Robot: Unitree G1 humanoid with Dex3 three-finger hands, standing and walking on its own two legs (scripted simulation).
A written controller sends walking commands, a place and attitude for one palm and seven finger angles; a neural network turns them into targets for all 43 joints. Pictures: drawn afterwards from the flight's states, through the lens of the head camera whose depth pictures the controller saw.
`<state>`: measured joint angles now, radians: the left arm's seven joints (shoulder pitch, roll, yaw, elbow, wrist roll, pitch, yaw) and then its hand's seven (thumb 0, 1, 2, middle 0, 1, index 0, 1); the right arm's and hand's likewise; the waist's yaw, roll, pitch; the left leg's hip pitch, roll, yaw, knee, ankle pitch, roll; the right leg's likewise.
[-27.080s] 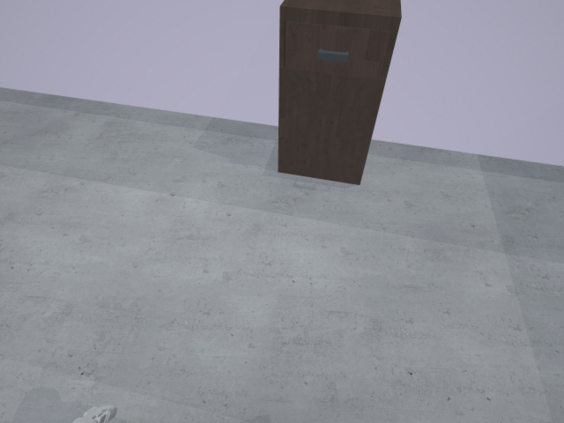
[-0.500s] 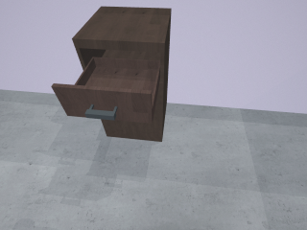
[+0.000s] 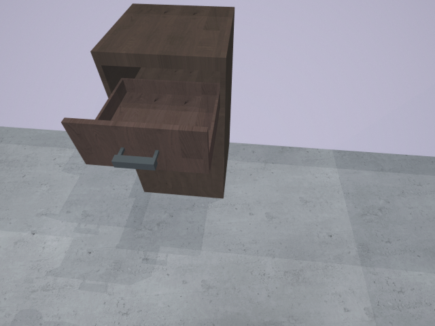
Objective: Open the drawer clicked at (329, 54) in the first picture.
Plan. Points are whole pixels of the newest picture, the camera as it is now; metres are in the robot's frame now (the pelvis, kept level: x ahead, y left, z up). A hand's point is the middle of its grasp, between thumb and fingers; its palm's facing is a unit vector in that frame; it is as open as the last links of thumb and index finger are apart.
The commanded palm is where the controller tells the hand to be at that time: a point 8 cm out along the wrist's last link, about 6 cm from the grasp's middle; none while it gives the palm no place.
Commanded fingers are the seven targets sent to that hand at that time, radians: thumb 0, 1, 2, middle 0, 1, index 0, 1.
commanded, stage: look to check the result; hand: left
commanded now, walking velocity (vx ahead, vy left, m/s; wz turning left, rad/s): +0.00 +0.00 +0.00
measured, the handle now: (137, 157) +0.56 +0.26 -0.09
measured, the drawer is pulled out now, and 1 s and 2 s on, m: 0.30 0.30 0.30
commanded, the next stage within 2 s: stand and wait in 0.44 s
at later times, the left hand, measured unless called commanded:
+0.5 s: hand out of the picture +0.01 +0.16 -0.17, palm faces +0.03 -0.98 -0.20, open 7.4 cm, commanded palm none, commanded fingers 0.00 0.90 0.90 -0.20 -0.30 -0.20 -0.30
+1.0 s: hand out of the picture +0.03 +0.17 -0.17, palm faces +0.01 -0.98 -0.22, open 7.4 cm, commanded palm none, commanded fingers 0.00 0.90 0.90 -0.20 -0.30 -0.20 -0.30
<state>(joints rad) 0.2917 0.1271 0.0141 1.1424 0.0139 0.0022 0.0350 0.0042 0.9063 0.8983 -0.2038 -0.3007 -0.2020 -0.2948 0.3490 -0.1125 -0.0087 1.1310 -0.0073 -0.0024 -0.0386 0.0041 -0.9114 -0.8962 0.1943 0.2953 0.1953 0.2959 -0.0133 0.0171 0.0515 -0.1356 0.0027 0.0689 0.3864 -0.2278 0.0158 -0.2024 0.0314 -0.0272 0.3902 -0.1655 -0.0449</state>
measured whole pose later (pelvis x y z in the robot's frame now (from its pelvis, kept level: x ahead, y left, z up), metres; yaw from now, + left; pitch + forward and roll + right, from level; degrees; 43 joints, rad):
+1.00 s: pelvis +0.02 -0.01 +0.00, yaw +0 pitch -1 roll +0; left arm 0.24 0.15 0.02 1.13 0.01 -0.01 0.04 0.00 0.90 0.90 -0.20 -0.30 -0.20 -0.29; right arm 0.29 -0.14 -0.02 1.13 -0.01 0.00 -0.04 0.00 -0.91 -0.90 0.19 0.30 0.20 0.30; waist -0.02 0.02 0.06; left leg -0.10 0.03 0.07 0.36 -0.25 -0.01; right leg -0.16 0.06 -0.03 0.36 -0.18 -0.06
